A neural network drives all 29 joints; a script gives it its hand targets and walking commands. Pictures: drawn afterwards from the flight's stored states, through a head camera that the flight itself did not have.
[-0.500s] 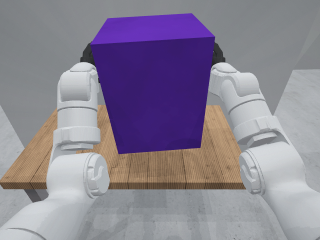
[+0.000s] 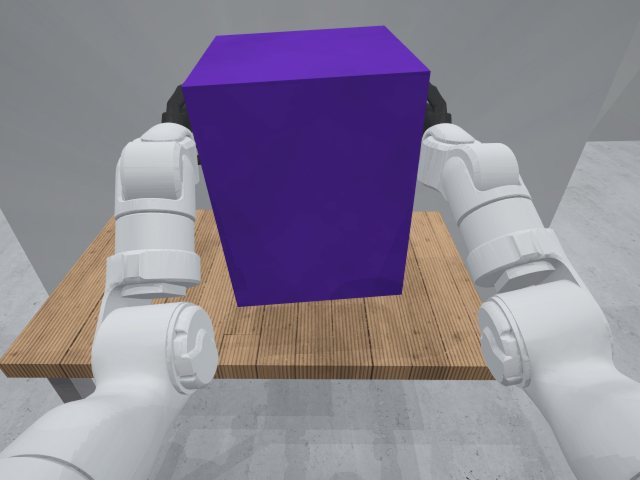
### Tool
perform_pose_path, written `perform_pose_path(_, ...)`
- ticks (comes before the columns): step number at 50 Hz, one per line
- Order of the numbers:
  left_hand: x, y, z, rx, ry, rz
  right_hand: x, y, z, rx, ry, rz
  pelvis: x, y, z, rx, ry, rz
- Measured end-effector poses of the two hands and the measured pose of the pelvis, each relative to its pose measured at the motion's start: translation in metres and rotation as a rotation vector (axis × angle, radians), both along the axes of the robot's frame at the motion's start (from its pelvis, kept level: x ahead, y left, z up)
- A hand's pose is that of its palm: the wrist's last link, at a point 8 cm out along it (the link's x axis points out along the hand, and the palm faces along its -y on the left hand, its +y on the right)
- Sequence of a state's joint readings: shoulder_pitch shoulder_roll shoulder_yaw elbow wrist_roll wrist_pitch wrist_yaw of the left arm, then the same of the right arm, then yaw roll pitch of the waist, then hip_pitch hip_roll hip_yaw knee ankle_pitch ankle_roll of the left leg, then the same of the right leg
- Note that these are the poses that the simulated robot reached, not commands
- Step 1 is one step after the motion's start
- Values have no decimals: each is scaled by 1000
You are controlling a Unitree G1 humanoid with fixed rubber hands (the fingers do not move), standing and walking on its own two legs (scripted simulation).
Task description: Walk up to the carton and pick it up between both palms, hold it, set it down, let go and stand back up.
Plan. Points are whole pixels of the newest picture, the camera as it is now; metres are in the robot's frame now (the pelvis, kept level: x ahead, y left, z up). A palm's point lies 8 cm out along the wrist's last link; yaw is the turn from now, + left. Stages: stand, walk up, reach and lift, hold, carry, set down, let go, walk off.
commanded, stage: hold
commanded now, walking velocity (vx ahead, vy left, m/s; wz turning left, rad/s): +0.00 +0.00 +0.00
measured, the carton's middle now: (310, 167) +0.36 +0.00 +0.27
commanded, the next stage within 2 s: none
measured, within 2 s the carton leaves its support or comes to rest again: neither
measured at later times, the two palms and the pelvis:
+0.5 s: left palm (179, 144) +0.37 +0.15 +0.30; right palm (433, 143) +0.37 -0.14 +0.30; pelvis +0.00 +0.00 +0.00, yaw +0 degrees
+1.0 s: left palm (179, 143) +0.37 +0.15 +0.30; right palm (433, 142) +0.36 -0.14 +0.30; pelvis +0.00 +0.00 +0.00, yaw +0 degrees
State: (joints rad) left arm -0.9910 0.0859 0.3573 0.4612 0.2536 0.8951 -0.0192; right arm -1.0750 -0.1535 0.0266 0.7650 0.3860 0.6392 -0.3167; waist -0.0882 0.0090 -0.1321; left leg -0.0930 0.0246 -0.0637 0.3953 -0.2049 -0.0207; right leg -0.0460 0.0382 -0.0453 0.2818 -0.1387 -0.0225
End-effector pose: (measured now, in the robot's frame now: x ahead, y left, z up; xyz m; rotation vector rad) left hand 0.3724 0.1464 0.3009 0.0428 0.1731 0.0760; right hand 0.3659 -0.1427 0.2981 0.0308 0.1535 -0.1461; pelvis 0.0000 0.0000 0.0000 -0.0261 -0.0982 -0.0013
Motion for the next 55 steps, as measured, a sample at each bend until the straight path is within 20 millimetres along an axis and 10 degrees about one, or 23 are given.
perform_pose_path(55,-1,0,1,-1,-2,1,-1,0,0,1,4,0,1,1,0,-1,4,2)
